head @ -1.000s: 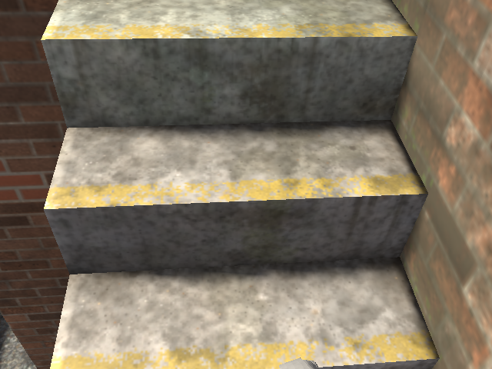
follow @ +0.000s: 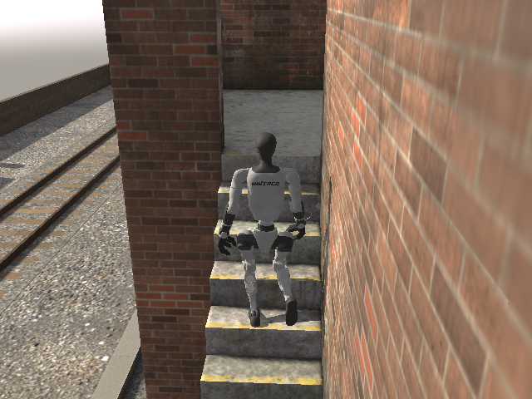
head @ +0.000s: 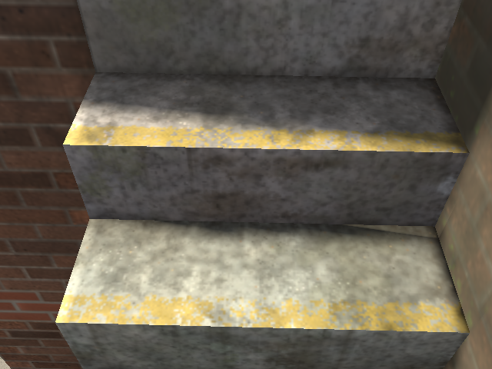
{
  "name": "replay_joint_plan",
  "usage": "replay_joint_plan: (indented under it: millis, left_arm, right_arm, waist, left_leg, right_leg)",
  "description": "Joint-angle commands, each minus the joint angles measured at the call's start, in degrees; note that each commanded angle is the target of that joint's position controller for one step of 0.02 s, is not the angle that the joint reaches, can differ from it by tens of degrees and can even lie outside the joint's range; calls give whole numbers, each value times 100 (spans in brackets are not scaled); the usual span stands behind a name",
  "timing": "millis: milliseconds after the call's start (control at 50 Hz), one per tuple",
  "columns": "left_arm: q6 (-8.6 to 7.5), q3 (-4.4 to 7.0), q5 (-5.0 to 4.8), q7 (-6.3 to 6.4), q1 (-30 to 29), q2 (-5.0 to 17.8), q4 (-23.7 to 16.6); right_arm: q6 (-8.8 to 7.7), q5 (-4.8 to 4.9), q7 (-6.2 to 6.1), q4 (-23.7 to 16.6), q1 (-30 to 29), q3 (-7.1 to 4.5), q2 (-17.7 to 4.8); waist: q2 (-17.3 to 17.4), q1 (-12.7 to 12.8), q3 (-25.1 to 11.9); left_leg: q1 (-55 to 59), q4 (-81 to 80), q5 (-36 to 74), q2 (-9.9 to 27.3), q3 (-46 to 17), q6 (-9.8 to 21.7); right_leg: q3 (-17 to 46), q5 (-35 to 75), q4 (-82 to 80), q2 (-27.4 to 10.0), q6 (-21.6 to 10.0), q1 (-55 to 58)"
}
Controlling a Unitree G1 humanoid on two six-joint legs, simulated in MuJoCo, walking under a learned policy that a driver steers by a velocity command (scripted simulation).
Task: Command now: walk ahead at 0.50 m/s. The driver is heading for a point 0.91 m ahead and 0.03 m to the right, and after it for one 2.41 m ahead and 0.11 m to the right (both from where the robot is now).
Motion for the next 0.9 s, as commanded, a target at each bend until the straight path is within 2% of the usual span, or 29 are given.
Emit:
replay_joint_plan:
  millis: [20, 60, 80, 140, 180, 220, 260, 280, 320, 380, 400, 420, 440, 460, 480, 500, 540, 600, 640, 720, 740, 760, 780, 800, 820, 840, 860, 880, 900]
  left_arm:
    - [252, -179, 43, -713, 475, -342, -413]
    - [320, -290, 137, -653, 570, -473, -346]
    - [313, -358, 68, -707, 532, -520, -334]
    - [208, -470, -167, -678, -204, -535, -723]
    - [358, -460, -404, -546, -1332, -283, -1370]
    - [614, -498, -473, -407, -1903, -256, -1684]
    - [917, -621, -377, -397, -1868, -302, -1933]
    - [973, -492, -247, -394, -1395, -117, -1955]
    - [1445, -546, 106, -618, -1257, -188, -2147]
    - [1910, -521, 398, -587, -954, -174, -2276]
    - [1938, -459, 396, -550, -439, -93, -2094]
    - [1997, -327, 455, -552, 474, 314, -1549]
    - [1173, -300, -183, 358, 925, 326, -400]
    - [1399, -431, 527, -362, 2256, 19, -482]
    - [1171, -459, 407, -510, 2243, -302, -348]
    - [997, -583, 325, -611, 2014, -634, -99]
    - [409, -736, 147, -611, 1302, -1254, 409]
    - [117, -728, 201, -755, 487, -1159, 557]
    - [40, -526, 163, -791, 496, -712, 632]
    - [97, -609, 662, -663, 2578, -797, 1630]
    - [105, -601, 678, -724, 2610, -806, 1631]
    - [120, -484, 482, -774, 2021, -686, 1242]
    - [22, -268, -232, 436, 1260, -381, 939]
    - [-99, -303, -401, 795, 1235, -234, 915]
    - [-246, -357, -609, 878, 1417, 80, 1069]
    - [-382, -108, -517, 719, 1064, 968, 799]
    - [-479, 59, -605, 474, 728, 1189, 450]
    - [-463, 10, -499, 258, 893, 800, 293]
    - [-347, 75, -253, 97, 422, 527, 91]
  right_arm:
    - [64, -62, 280, 661, 908, -182, -701]
    - [-79, -207, 204, 750, 388, -90, -256]
    - [-124, -230, 88, 941, 633, -113, -311]
    - [-226, -561, -13, 1584, 1969, -96, -496]
    - [-273, -684, 39, 1628, 2540, -122, -840]
    - [-213, -559, 112, 1754, 2973, -95, -961]
    - [-48, -652, 401, 1971, 3006, 38, -826]
    - [-207, -490, 445, 1669, 2167, 21, -1041]
    - [-311, -134, 409, 1490, 1924, 30, -1758]
    - [-159, 110, 296, 1404, 2613, -125, -1855]
    - [-40, -2, 324, 1375, 2541, -244, -1955]
    - [46, -430, 458, 1418, 2813, -210, -1673]
    - [-500, 438, -188, 982, 2597, -438, -1460]
    - [4, -403, 503, 1564, 2092, -153, -697]
    - [156, -145, 535, 1252, 1612, -126, -430]
    - [208, -114, 208, 901, 1024, -151, -259]
    - [132, -305, -242, 63, 382, -124, -390]
    - [109, -121, -523, -215, 432, -98, -497]
    - [27, 110, -470, -820, -672, -134, -765]
    - [-65, -36, -437, -1424, -2223, 99, -557]
    - [-74, 32, -506, -1586, -2717, 60, -613]
    - [79, -84, -431, -1928, -3404, 120, -526]
    - [70, -53, -285, -2069, -2192, 570, 977]
    - [26, 256, -280, -1631, -1387, 386, 663]
    - [101, 330, -410, -1233, -448, 174, 270]
    - [103, 259, -434, -984, 889, -36, -94]
    - [131, 8, -491, -737, 1658, -191, -362]
    - [102, -254, -598, -576, 1953, -417, -811]
    - [221, -317, -611, -358, 2034, -593, -1170]
  waist:
    - [141, 504, 480]
    - [-201, 933, 494]
    - [573, 876, 446]
    - [4, 684, 621]
    - [405, 387, 472]
    - [950, 113, 604]
    - [1092, 429, 543]
    - [1095, 1118, 288]
    - [1687, 1514, -487]
    - [2164, 1081, -618]
    - [2119, 1126, -711]
    - [1473, 987, -1136]
    - [879, 938, -1948]
    - [-1415, 1647, 84]
    - [-1136, 1599, 109]
    - [-547, 1311, 464]
    - [585, 456, 147]
    - [238, -186, 350]
    - [-264, -34, 425]
    - [402, 597, 496]
    - [174, 698, 482]
    - [48, 535, 556]
    - [223, 378, 1196]
    - [453, 42, 1157]
    - [625, -379, 248]
    - [415, -1185, -380]
    - [-165, -1526, -1094]
    - [649, -1332, -1238]
    - [1552, -1345, -1107]
  left_leg:
    - [1428, -3474, 3350, 1844, -3290, 714]
    - [1155, -3990, 1912, 1282, -2022, -138]
    - [1409, -4200, 1848, 1195, -1889, -204]
    - [2026, -4164, 1720, 994, -1389, -864]
    - [1988, -4768, 2321, 1073, -1080, -901]
    - [2750, -5246, 2870, 1467, -1385, -517]
    - [3069, -5133, 6148, 1739, -1358, 20]
    - [2336, -5000, 8740, 1696, -696, 58]
    - [2117, -5007, 13061, 2163, -955, 1099]
    - [4973, -4228, 15183, 2358, -1118, 1385]
    - [5312, -3552, 14944, 2248, -1004, 1308]
    - [4294, -2550, 14641, 1909, -908, 1358]
    - [3944, -1622, 8902, 986, -344, 539]
    - [100, 2130, 4810, 348, -1657, 617]
    - [-1646, 3977, 3876, 50, -2579, 969]
    - [-2772, 4862, 3204, -207, -2964, 1190]
    - [-3491, 4747, 2526, -113, -3005, 1111]
    - [-3557, 4963, 1796, 272, -1994, 740]
    - [-3434, 6444, 45, 469, -1564, 859]
    - [-5622, 5479, 49, 893, -1650, 1259]
    - [-5102, 4696, 276, 975, -1359, 1143]
    - [-3041, 3199, 500, 1090, -672, 1014]
    - [-778, 2907, -83, 533, -378, 233]
    - [794, 2181, -462, 319, -145, 114]
    - [1624, 2354, -383, -171, 227, 314]
    - [2589, 845, -506, -342, 17, 381]
    - [3677, 51, -405, -192, -806, 444]
    - [4334, -1585, -2279, 715, -3249, 804]
    - [3510, -3577, -3375, 1638, -5839, 1245]
  right_leg:
    - [960, -219, 2373, 163, -605, -3147]
    - [752, 199, 1276, 39, -814, -3084]
    - [384, -453, 2517, 238, -774, -3411]
    - [136, -92, 2467, 290, -843, -4325]
    - [-602, 183, 1227, 160, -581, -3979]
    - [-826, -773, 1058, 40, -392, -4821]
    - [-998, -1110, 730, 61, -611, -4860]
    - [-1671, -1224, 59, -15, -498, -3235]
    - [-2194, -1533, -1348, 226, -59, -1395]
    - [-2654, -2717, -4485, 793, 200, -1380]
    - [-2462, -2671, -5148, 904, 170, -927]
    - [-1702, -2228, -4980, 891, -223, 309]
    - [265, -5055, -6407, 134, -314, 2445]
    - [2274, -3322, -7193, -784, -1609, 1492]
    - [2929, -4295, -7791, -1168, -1476, 2033]
    - [2846, -4332, -7719, -1026, -1358, 2120]
    - [1995, -3339, -7760, -698, -953, 2801]
    - [857, -2384, -8407, -752, -733, 1960]
    - [940, -2120, -8982, -1082, -725, 1410]
    - [1205, -2562, -8892, -1258, -428, 3387]
    - [1086, -2329, -9140, -1088, -387, 2858]
    - [507, -2018, -10245, -1092, -625, 1200]
    - [917, -388, -11498, -1499, -672, 638]
    - [396, 2822, -11247, -1765, -392, 511]
    - [-302, 6546, -10254, -1736, -272, 1459]
    - [-612, 8396, -8565, -1832, -440, 2268]
    - [-642, 8099, -7198, -1467, -505, 1855]
    - [-520, 5513, -5545, -900, -425, 731]
    - [-633, 769, -3314, -141, -387, 491]
Velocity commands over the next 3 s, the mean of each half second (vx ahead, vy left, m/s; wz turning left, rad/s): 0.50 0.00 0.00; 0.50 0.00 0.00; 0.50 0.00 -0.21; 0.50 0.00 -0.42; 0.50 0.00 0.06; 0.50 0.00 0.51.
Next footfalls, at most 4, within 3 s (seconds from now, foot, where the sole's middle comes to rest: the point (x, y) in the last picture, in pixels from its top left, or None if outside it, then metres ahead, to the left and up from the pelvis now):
0.38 right None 0.28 -0.08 -0.48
0.84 left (163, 270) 0.55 0.17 -0.28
1.34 right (293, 119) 0.75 -0.08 -0.07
1.74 left None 1.06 0.09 0.13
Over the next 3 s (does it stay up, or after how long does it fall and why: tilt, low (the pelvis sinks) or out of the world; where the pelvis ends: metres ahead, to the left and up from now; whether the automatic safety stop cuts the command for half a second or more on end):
stays up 1.51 -0.09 0.91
